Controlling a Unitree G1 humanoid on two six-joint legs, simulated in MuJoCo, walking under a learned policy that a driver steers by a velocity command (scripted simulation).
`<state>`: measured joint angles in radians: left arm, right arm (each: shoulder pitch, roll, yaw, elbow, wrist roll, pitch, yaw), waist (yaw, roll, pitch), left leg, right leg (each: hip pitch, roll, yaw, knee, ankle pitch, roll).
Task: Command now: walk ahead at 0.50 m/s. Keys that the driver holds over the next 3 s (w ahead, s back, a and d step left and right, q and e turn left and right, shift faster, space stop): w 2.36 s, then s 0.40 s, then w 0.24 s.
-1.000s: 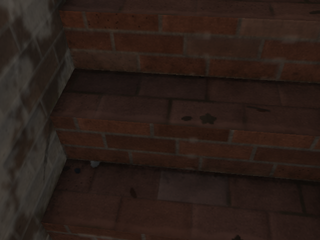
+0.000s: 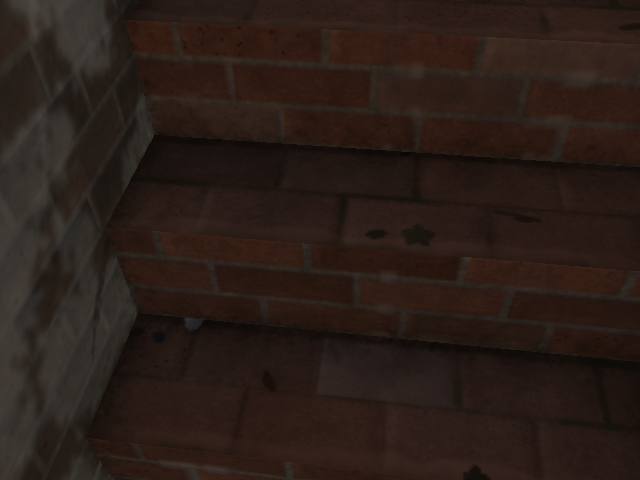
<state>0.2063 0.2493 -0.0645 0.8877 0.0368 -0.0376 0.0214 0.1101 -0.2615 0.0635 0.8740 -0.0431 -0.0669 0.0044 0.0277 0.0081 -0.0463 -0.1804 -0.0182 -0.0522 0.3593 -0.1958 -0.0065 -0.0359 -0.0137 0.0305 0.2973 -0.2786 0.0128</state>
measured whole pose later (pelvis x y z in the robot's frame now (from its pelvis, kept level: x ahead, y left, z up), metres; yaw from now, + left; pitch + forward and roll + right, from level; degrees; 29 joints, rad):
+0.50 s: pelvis +0.00 +0.00 +0.00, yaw +0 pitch +1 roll +0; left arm 0.21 0.24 -0.07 0.89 0.04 -0.03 0.02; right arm 0.10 -0.26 0.06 0.89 -0.04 -0.07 0.01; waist 0.03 0.01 -0.04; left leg -0.16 -0.02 -0.06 0.33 -0.18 -0.01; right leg -0.02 -0.02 0.04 0.26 -0.26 0.02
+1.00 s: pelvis +0.00 +0.00 +0.00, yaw +0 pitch +1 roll +0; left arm 0.21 0.24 -0.07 0.87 0.03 -0.04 0.02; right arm 0.12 -0.26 0.06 0.88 -0.05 -0.07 0.01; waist 0.03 0.00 -0.04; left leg -0.17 -0.02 -0.07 0.34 -0.19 -0.01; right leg -0.02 -0.02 0.04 0.27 -0.27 0.02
